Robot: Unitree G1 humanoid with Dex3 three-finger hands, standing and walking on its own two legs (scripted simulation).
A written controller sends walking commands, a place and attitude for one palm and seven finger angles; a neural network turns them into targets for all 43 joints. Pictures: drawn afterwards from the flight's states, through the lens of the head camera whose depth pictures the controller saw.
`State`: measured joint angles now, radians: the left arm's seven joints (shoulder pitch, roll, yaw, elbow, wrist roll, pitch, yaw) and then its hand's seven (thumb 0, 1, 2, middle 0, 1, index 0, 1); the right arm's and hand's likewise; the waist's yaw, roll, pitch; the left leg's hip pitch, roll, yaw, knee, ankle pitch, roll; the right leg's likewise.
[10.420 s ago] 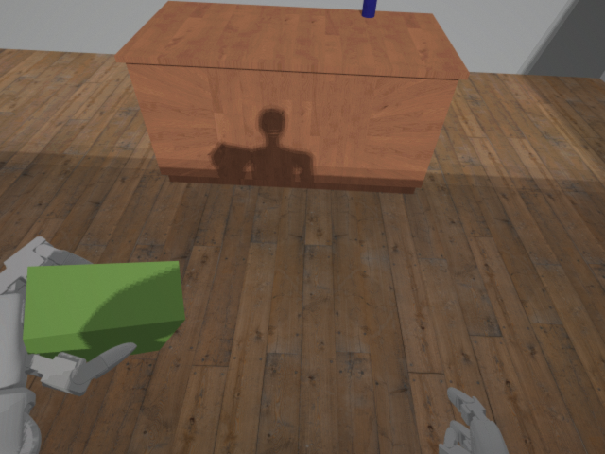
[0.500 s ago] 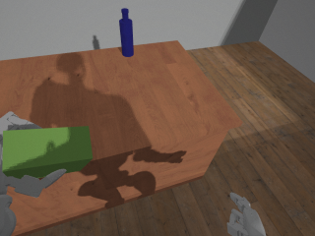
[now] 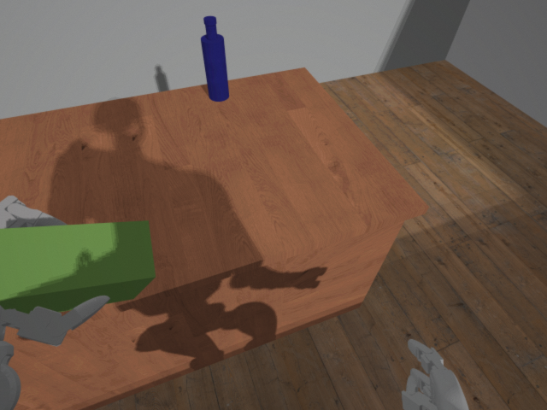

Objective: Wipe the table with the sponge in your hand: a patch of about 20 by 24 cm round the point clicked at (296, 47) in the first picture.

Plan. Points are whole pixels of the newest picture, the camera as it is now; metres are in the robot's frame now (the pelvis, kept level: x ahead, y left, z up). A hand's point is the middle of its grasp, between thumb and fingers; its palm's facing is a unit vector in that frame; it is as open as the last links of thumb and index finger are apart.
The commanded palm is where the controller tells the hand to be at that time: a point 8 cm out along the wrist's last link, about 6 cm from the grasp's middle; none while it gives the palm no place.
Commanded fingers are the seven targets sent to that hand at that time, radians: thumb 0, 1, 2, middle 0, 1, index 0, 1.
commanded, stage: shuffle to correct the standing spot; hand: left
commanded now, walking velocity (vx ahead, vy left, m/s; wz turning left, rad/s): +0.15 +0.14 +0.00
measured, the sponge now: (101, 268) +0.23 +0.21 +0.15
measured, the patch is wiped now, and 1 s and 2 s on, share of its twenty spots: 0.00 0.00 0.00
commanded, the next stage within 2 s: come to a stop and stand still in 0.70 s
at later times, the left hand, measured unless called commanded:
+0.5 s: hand out of the picture +0.23 +0.32 +0.18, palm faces +0.40 -0.83 -0.38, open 10.2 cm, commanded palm +0.18 +0.36 +0.19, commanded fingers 0.00 0.10 1.30 -1.20 -1.60 -1.20 -1.60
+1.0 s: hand (1, 207) +0.30 +0.35 +0.17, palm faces +0.37 -0.85 -0.36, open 10.2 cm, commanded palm +0.25 +0.39 +0.19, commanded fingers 0.00 0.10 1.30 -1.20 -1.60 -1.20 -1.60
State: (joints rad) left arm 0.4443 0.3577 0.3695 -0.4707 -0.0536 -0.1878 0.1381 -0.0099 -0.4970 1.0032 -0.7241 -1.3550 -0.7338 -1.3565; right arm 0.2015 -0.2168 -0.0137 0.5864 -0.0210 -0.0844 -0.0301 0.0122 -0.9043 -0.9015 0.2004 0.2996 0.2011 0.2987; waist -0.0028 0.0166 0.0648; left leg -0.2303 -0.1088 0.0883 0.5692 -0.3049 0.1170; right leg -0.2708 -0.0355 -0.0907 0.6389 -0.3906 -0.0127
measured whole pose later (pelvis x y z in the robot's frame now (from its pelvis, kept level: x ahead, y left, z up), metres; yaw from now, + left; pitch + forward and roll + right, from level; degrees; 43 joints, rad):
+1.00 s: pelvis +0.08 +0.11 +0.01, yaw -1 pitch -2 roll -1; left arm 0.47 0.34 0.35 -0.49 -0.05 -0.15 0.12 -0.01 -0.50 1.01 -0.72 -1.36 -0.73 -1.36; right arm 0.17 -0.22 0.00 0.63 0.00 -0.07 -0.06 0.01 -0.90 -0.90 0.20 0.30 0.20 0.30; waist 0.00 -0.01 0.05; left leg -0.21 0.00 0.03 0.53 -0.28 0.02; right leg -0.21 0.02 -0.07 0.50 -0.25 -0.03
